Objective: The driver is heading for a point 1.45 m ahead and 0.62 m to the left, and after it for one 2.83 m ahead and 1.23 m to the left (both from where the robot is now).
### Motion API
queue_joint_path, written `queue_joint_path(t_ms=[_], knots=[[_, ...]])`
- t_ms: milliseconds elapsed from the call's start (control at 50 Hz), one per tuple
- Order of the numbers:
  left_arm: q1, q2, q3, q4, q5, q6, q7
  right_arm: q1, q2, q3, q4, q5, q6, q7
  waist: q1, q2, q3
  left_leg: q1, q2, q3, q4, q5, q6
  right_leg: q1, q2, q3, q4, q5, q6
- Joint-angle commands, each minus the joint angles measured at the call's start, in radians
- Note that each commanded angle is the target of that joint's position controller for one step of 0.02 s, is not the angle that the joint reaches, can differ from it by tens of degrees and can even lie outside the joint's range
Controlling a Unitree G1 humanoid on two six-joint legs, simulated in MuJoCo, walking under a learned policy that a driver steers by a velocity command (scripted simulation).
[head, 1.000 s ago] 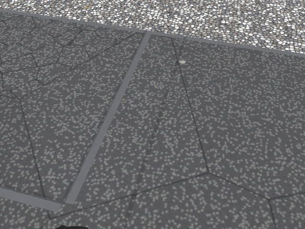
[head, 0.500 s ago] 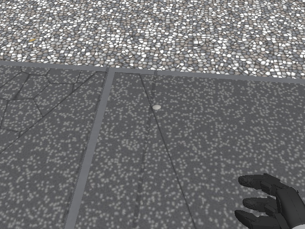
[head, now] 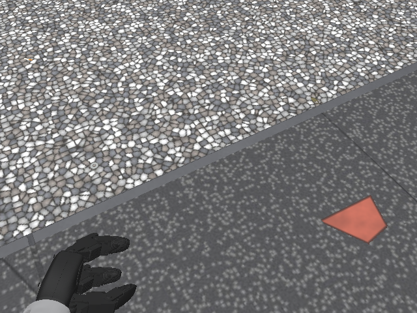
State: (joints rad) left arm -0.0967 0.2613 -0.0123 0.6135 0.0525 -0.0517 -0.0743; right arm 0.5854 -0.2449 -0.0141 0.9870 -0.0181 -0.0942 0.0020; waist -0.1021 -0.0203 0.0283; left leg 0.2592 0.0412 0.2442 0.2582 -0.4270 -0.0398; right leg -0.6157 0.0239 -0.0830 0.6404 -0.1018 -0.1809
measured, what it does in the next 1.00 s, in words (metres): goes down, turning left: right foot, then left foot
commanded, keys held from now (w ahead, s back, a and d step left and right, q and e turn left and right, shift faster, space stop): w+q+shift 0.82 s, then w+shift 0.18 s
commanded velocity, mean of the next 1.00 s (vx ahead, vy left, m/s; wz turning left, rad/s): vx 1.00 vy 0.00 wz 0.72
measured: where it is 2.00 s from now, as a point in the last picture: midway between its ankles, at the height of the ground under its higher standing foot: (61, 131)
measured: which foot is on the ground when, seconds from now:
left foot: down 0.00-0.00, up 0.02-0.44, down 0.46-0.96, up 0.98-1.00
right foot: up 0.00-0.00, down 0.02-0.46, up 0.48-0.94, down 0.96-1.00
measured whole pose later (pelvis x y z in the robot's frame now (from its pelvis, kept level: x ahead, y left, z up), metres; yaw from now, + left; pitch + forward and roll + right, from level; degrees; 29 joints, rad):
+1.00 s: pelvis +0.91 +0.23 -0.07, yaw +47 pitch +2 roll +0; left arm 0.12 0.34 0.03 0.65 0.05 -0.12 0.00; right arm 0.42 -0.40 -0.11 0.84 -0.01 -0.05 -0.03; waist -0.07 0.01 -0.01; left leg -0.08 -0.20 -0.25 1.30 -0.65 0.14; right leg -0.38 0.00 0.03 0.50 -0.19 0.00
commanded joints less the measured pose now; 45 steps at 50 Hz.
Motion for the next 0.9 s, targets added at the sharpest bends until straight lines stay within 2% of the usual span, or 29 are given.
queue_joint_path(t_ms=[20, 40, 60, 80, 100, 120, 140, 160, 200, 260, 340, 380, 420, 440, 460, 480, 500, 520, 540, 560, 580, 620, 680, 740, 760, 800, 840, 860, 900], knots=[[0.565, 0.244, 0.094, 0.131, 0.033, -0.007, 0.054, -0.116, -0.218, -0.035, -0.106, 0.004, 0.002, -0.01, 0.359, 0.078, -0.237, -0.537, 0.141, -0.121, 0.759, 0.913, 0.157, 0.885, -0.11, 0.186, -0.056, -0.212, -0.03], [0.526, 0.327, 0.111, 0.108, 0.053, -0.016, 0.065, 0.019, -0.039, -0.003, -0.154, 0.034, 0.001, 0.012, 0.197, -0.174, -0.393, -0.884, -0.009, -0.213, 1.173, -0.097, 0.137, 1.135, -0.462, 0.672, -0.121, -0.322, -0.073], [0.541, 0.284, 0.116, 0.104, 0.013, -0.017, 0.066, -0.112, -0.164, -0.033, -0.181, 0.046, 0.001, -0.004, 0.268, -0.029, -0.413, -0.954, -0.011, -0.322, 1.24, 0.019, 0.159, 1.027, -0.461, 0.78, -0.283, -0.362, -0.044], [0.48, 0.223, 0.1, 0.137, 0.004, -0.027, 0.067, -0.194, -0.158, -0.038, -0.199, 0.047, 0.0, -0.002, 0.217, -0.009, -0.19, -0.998, 0.026, -0.314, 1.178, 0.14, 0.156, 0.846, -0.401, 0.603, -0.33, -0.303, -0.023], [0.433, 0.171, 0.092, 0.151, -0.003, -0.037, 0.063, -0.192, -0.119, -0.029, -0.184, 0.04, 0.004, 0.007, 0.172, 0.0, -0.074, -0.978, 0.063, -0.306, 1.104, 0.182, 0.151, 0.697, -0.36, 0.481, -0.379, -0.228, -0.007], [0.393, 0.133, 0.084, 0.158, -0.008, -0.045, 0.062, -0.178, -0.098, -0.029, -0.156, 0.028, 0.021, 0.016, 0.133, 0.006, -0.021, -0.926, 0.087, -0.312, 1.068, 0.2, 0.144, 0.593, -0.298, 0.359, -0.418, -0.173, 0.033], [0.391, 0.109, 0.077, 0.164, -0.018, -0.053, 0.067, -0.116, -0.073, -0.027, -0.14, 0.017, 0.041, 0.026, 0.092, -0.05, -0.02, -0.871, 0.098, -0.309, 1.048, 0.214, 0.131, 0.525, -0.295, 0.292, -0.448, -0.153, 0.038], [0.397, 0.075, 0.07, 0.178, -0.026, -0.063, 0.064, -0.122, -0.06, -0.029, -0.131, 0.01, 0.059, 0.032, 0.078, -0.04, -0.001, -0.867, 0.113, -0.31, 1.038, 0.215, 0.126, 0.495, -0.277, 0.237, -0.472, -0.121, 0.05], [0.407, 0.064, 0.069, 0.203, -0.044, -0.082, 0.063, -0.214, -0.044, -0.035, -0.161, 0.002, 0.081, 0.042, 0.068, -0.028, 0.054, -0.952, 0.128, -0.294, 1.01, 0.248, 0.117, 0.485, -0.257, 0.118, -0.516, -0.028, 0.073], [0.422, 0.045, 0.063, 0.225, -0.037, -0.097, 0.062, -0.369, -0.016, -0.024, -0.228, 0.008, 0.079, 0.055, 0.073, -0.055, 0.106, -0.993, 0.105, -0.222, 0.868, 0.419, 0.124, 0.454, -0.183, -0.08, -0.538, 0.205, 0.109], [0.452, 0.095, 0.063, 0.242, -0.043, -0.1, 0.085, -0.487, -0.033, -0.012, -0.281, 0.002, 0.069, 0.078, 0.069, -0.013, 0.123, -0.896, 0.038, -0.095, 0.562, 0.573, 0.182, 0.531, -0.18, -0.207, -0.536, 0.546, 0.152], [0.467, 0.157, 0.07, 0.233, -0.045, -0.096, 0.103, -0.456, -0.057, -0.016, -0.279, 0.002, 0.068, 0.081, 0.041, -0.044, 0.079, -0.796, -0.039, -0.031, 0.504, 0.567, 0.214, 0.626, -0.215, -0.234, -0.408, 0.99, 0.177], [0.428, 0.225, 0.091, 0.216, -0.029, -0.061, 0.125, -0.272, -0.128, -0.039, -0.236, 0.001, 0.074, 0.07, -0.069, -0.093, -0.028, -0.592, -0.109, -0.02, 0.494, 0.439, 0.244, 0.678, -0.251, -0.213, -0.155, 1.231, 0.177], [0.368, 0.25, 0.101, 0.192, -0.019, -0.038, 0.128, -0.072, -0.18, -0.065, -0.181, 0.002, 0.079, 0.059, -0.17, -0.099, -0.124, -0.385, -0.134, -0.051, 0.507, 0.359, 0.269, 0.626, -0.267, -0.186, 0.092, 1.236, 0.162], [0.315, 0.253, 0.106, 0.175, -0.016, -0.022, 0.117, 0.117, -0.235, -0.098, -0.124, 0.006, 0.079, 0.041, -0.252, -0.039, -0.19, -0.158, -0.132, -0.142, 0.43, 0.293, 0.31, 0.49, -0.232, -0.168, 0.461, 1.016, 0.147], [0.268, 0.134, 0.078, 0.151, -0.018, -0.029, 0.087, 0.025, -0.271, -0.118, -0.124, 0.031, 0.089, 0.021, -0.17, 0.208, -0.064, -0.13, -0.062, -0.317, 0.349, 0.287, 0.342, 0.21, -0.011, -0.144, 0.864, -0.039, 0.164], [0.416, 0.06, 0.048, 0.042, -0.03, -0.05, 0.081, -0.085, -0.376, -0.133, -0.172, -0.006, 0.098, 0.022, 0.032, 0.335, -0.193, 0.117, 0.135, -0.836, 0.268, 0.378, 0.535, -0.166, 0.066, 0.041, 1.135, -0.404, 0.211], [0.358, 0.092, 0.036, 0.009, -0.021, -0.079, 0.084, -0.105, -0.362, -0.141, -0.211, 0.0, 0.097, 0.013, -0.014, 0.168, -0.278, 0.143, 0.22, -1.079, 0.04, 0.107, 0.569, -0.275, 0.027, 0.176, 1.107, -0.348, 0.193], [0.305, 0.13, 0.039, 0.013, -0.018, -0.094, 0.083, -0.107, -0.275, -0.122, -0.197, -0.002, 0.093, 0.0, 0.011, -0.007, -0.132, -0.016, 0.209, -1.051, -0.036, 0.009, 0.499, -0.28, -0.028, 0.192, 0.992, -0.292, 0.182], [0.288, 0.121, 0.038, 0.013, -0.009, -0.091, 0.083, -0.136, -0.226, -0.106, -0.182, 0.001, 0.086, -0.001, 0.072, -0.091, -0.047, -0.186, 0.17, -0.957, -0.043, 0.033, 0.442, -0.219, -0.073, 0.186, 0.873, -0.258, 0.183], [0.286, 0.109, 0.03, 0.011, 0.011, -0.072, 0.083, -0.159, -0.219, -0.1, -0.191, 0.005, 0.068, -0.004, 0.105, -0.086, -0.008, -0.322, 0.132, -0.891, -0.027, 0.133, 0.43, -0.156, -0.096, 0.188, 0.805, -0.263, 0.196], [0.285, 0.093, 0.021, 0.013, 0.025, -0.018, 0.078, -0.2, -0.185, -0.084, -0.202, 0.015, 0.039, -0.006, 0.15, -0.09, 0.036, -0.547, 0.041, -0.743, -0.056, 0.175, 0.403, -0.038, -0.141, 0.169, 0.663, -0.269, 0.232], [0.13, 0.074, 0.006, -0.058, 0.009, -0.004, 0.065, -0.189, -0.208, -0.088, -0.213, 0.02, 0.015, -0.002, 0.108, -0.034, 0.075, -0.672, -0.046, -0.628, -0.091, 0.328, 0.377, 0.044, -0.144, 0.103, 0.356, -0.09, 0.253], [0.038, 0.039, -0.009, -0.096, -0.013, -0.009, 0.053, -0.164, -0.231, -0.102, -0.212, 0.034, 0.02, 0.014, 0.042, 0.031, 0.034, -0.639, -0.098, -0.577, -0.057, 0.549, 0.3, 0.178, -0.068, 0.056, 0.085, 0.182, 0.234], [0.09, 0.051, 0.001, -0.071, -0.016, -0.015, 0.052, -0.162, -0.235, -0.103, -0.212, 0.028, 0.021, 0.019, 0.039, 0.067, -0.029, -0.597, -0.081, -0.583, -0.011, 0.671, 0.286, 0.251, -0.052, 0.066, 0.152, 0.302, 0.215], [0.036, 0.124, 0.026, -0.097, -0.01, -0.037, 0.056, -0.113, -0.237, -0.112, -0.197, 0.022, 0.021, 0.011, -0.002, 0.086, -0.03, -0.379, -0.058, -0.642, 0.104, 0.633, 0.272, 0.102, -0.063, 0.159, 0.053, 0.328, 0.191], [-0.008, 0.147, 0.032, -0.119, -0.015, -0.053, 0.056, -0.126, -0.24, -0.119, -0.204, 0.009, 0.026, -0.002, -0.017, 0.062, 0.002, -0.257, -0.054, -0.681, 0.154, 0.554, 0.261, 0.027, -0.055, 0.155, -0.128, 0.264, 0.191], [0.015, 0.13, 0.028, -0.11, -0.02, -0.061, 0.058, -0.156, -0.221, -0.115, -0.207, 0.003, 0.024, -0.012, -0.003, 0.076, 0.01, -0.264, -0.061, -0.673, 0.197, 0.501, 0.231, 0.112, -0.074, 0.175, -0.217, 0.324, 0.19], [0.185, 0.161, 0.051, -0.048, -0.043, -0.06, 0.07, -0.174, -0.226, -0.109, -0.204, -0.014, 0.021, -0.02, 0.064, 0.076, -0.075, -0.172, -0.071, -0.677, 0.377, 0.61, 0.213, 0.268, -0.095, 0.193, -0.295, 0.389, 0.178]])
